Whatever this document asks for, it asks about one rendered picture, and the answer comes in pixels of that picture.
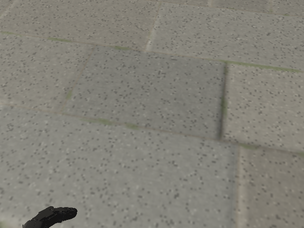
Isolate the robot left hand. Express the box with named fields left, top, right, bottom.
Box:
left=22, top=206, right=78, bottom=228

